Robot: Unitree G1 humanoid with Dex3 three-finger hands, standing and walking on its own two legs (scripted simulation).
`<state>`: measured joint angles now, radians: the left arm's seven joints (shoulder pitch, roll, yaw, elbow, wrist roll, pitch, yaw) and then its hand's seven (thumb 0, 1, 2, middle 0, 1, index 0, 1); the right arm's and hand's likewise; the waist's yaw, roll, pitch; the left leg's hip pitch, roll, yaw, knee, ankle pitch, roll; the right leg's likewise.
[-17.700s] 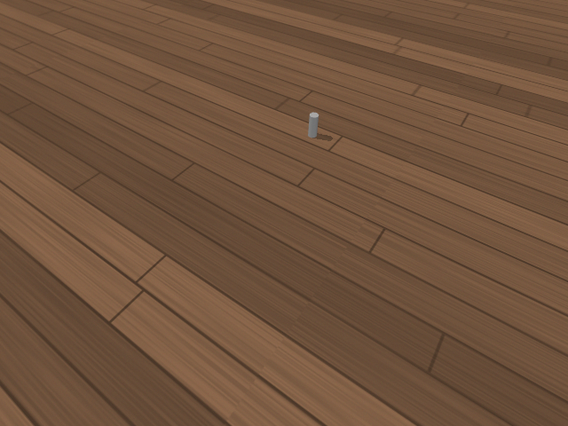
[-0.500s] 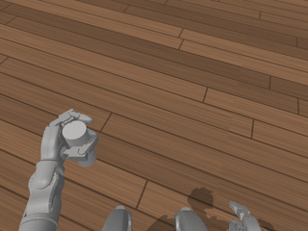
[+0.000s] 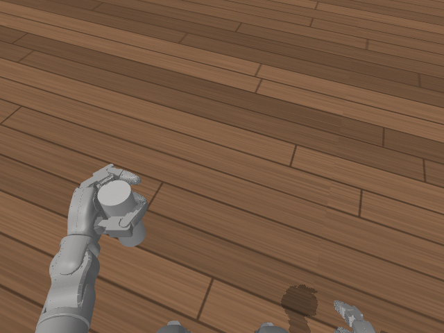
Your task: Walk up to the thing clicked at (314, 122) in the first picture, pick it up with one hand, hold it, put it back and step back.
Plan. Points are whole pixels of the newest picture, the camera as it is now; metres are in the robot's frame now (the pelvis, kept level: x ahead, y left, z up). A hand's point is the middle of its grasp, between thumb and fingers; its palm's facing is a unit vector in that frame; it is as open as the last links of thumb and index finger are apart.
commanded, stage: lift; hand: left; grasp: from the side
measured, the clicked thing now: (124, 215) +0.33 +0.18 +0.00
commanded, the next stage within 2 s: hold in 0.06 s
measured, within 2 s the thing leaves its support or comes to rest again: neither
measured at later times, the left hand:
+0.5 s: hand (126, 206) +0.32 +0.16 +0.06, palm faces +0.00 -1.00 +0.00, open 7.3 cm
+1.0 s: hand (123, 203) +0.32 +0.16 +0.07, palm faces +0.00 -1.00 +0.00, open 7.3 cm
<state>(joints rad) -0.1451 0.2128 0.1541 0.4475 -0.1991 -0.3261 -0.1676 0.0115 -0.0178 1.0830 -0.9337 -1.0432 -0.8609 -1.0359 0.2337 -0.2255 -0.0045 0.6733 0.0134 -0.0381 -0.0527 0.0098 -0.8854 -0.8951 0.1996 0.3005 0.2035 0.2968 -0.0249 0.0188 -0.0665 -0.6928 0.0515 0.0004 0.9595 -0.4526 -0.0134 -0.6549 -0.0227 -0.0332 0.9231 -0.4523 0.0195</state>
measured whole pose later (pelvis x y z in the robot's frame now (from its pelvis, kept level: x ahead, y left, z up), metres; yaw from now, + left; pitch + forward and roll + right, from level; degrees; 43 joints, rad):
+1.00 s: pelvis +0.00 +0.00 +0.02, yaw +0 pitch +6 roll -1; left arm -0.15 0.20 0.15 0.49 -0.19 -0.35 -0.18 0.01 -0.02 1.08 -0.93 -1.05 -0.85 -1.05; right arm 0.23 -0.23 -0.01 0.69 0.01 -0.03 -0.05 0.01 -0.90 -0.90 0.20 0.30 0.20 0.30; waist -0.02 0.01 -0.02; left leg -0.52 0.05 0.01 0.81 -0.39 -0.02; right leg -0.49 -0.02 -0.03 0.78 -0.39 0.02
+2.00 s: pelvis -0.01 +0.00 +0.02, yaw +0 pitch +5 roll -1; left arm -0.16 0.20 0.15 0.51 -0.19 -0.36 -0.17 0.01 -0.01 1.08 -0.92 -1.06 -0.85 -1.06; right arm 0.23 -0.22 -0.01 0.69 0.01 -0.03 -0.04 0.01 -0.90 -0.90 0.20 0.30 0.20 0.30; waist -0.02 0.01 -0.02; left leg -0.51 0.04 0.01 0.80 -0.38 -0.01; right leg -0.48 -0.02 -0.03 0.77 -0.38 0.02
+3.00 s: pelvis -0.01 +0.00 +0.02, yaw +0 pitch +5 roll -1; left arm -0.14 0.20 0.14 0.51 -0.18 -0.38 -0.17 0.01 -0.01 1.07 -0.92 -1.07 -0.84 -1.06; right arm 0.23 -0.22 -0.01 0.68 0.01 -0.05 -0.03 0.01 -0.88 -0.90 0.20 0.30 0.20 0.30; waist -0.03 0.02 -0.02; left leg -0.53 0.04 0.01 0.81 -0.38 -0.01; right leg -0.50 -0.03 -0.03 0.78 -0.38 0.02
